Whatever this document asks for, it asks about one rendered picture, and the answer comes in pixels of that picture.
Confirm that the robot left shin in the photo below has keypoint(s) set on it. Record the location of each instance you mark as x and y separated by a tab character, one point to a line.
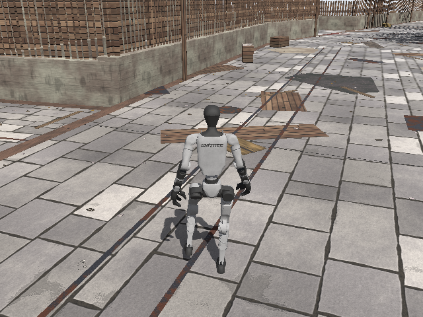
190	226

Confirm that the robot left upper arm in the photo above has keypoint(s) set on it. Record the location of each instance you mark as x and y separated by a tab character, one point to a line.
187	151

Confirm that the left robot hand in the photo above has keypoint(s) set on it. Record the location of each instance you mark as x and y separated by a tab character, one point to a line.
175	197

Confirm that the right robot hand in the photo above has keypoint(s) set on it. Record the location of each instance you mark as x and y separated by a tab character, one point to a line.
243	186

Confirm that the robot right upper arm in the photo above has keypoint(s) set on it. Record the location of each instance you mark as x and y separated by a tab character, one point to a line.
235	149

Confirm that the robot left forearm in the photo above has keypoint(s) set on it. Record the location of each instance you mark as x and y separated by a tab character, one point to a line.
179	178

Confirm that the robot right foot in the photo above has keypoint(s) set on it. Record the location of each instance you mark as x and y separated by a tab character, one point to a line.
220	268

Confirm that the robot right forearm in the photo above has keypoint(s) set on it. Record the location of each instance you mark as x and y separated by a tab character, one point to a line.
243	174

